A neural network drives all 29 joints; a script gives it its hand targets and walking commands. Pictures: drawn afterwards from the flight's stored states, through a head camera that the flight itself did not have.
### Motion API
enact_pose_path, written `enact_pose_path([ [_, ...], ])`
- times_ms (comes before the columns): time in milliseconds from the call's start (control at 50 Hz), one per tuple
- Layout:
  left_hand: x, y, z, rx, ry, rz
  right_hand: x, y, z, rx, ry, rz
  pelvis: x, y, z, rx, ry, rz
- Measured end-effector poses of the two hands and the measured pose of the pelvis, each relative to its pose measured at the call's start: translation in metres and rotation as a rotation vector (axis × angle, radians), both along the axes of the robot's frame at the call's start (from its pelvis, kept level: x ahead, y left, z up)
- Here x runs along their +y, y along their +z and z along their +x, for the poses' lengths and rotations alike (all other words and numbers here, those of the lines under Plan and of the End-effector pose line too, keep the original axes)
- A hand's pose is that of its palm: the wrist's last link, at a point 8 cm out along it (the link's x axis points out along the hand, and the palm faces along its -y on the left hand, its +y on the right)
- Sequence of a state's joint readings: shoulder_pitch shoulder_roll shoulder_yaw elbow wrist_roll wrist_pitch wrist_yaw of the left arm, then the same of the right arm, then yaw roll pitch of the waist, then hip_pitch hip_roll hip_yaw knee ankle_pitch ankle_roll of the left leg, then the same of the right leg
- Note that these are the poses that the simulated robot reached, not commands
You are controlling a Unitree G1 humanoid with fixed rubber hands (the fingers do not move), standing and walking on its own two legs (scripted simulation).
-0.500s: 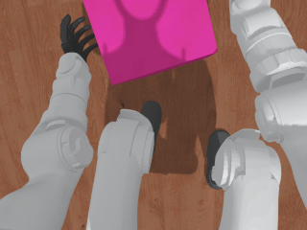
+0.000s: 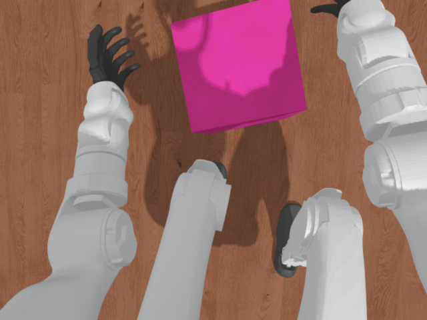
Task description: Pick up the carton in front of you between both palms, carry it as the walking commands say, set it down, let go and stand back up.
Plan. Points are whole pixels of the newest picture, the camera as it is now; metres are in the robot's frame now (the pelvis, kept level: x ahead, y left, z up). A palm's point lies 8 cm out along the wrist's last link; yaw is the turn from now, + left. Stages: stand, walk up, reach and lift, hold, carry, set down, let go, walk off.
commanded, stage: set down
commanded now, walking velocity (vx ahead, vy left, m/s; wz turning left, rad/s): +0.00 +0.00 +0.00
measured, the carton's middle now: (238, 80) +0.50 +0.09 -0.31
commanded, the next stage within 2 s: let go in 0.66 s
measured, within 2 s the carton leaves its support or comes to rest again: neither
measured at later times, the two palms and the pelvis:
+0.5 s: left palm (30, 46) +0.43 +0.29 +0.03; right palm out of the picture +0.59 -0.06 +0.02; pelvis +0.03 -0.01 +0.12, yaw +1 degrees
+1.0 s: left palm out of the picture +0.38 +0.27 +0.16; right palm out of the picture +0.49 -0.11 +0.14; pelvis +0.07 +0.01 +0.25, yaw -2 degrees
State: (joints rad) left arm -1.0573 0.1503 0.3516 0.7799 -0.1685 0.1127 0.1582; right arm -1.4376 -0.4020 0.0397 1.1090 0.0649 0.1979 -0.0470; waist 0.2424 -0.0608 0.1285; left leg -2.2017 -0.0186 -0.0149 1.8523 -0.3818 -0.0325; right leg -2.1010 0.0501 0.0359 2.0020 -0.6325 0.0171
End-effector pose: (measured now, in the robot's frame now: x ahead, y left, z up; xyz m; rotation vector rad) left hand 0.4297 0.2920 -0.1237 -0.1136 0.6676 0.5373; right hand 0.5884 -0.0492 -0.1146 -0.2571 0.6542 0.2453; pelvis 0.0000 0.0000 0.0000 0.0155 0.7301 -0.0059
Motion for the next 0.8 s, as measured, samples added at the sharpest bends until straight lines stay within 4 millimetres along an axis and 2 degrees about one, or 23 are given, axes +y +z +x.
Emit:
enact_pose_path([
  [80, 0.001, 0.025, 0.0, -0.006, -0.003, 0.007, 0.0, 0.023, 0.003, 0.004, -0.003, 0.01, 0.0, 0.016, 0.003, 0.024, 0.005, -0.004],
  [280, -0.003, 0.079, 0.002, -0.009, -0.015, 0.026, -0.014, 0.065, 0.003, -0.015, 0.006, 0.014, -0.002, 0.058, 0.014, 0.077, 0.002, -0.003],
  [560, 0.002, 0.171, 0.0, -0.012, -0.018, 0.025, -0.015, 0.155, 0.006, -0.011, 0.018, 0.016, -0.007, 0.135, 0.037, 0.091, 0.004, 0.003],
  [720, -0.001, 0.214, -0.001, -0.01, -0.043, 0.021, -0.024, 0.199, 0.001, -0.001, 0.0, 0.014, -0.004, 0.177, 0.046, 0.07, 0.001, -0.006],
  [800, -0.006, 0.232, -0.005, 0.0, -0.096, 0.028, -0.031, 0.218, -0.009, -0.005, -0.033, 0.01, -0.001, 0.196, 0.051, 0.054, 0.001, -0.014],
])
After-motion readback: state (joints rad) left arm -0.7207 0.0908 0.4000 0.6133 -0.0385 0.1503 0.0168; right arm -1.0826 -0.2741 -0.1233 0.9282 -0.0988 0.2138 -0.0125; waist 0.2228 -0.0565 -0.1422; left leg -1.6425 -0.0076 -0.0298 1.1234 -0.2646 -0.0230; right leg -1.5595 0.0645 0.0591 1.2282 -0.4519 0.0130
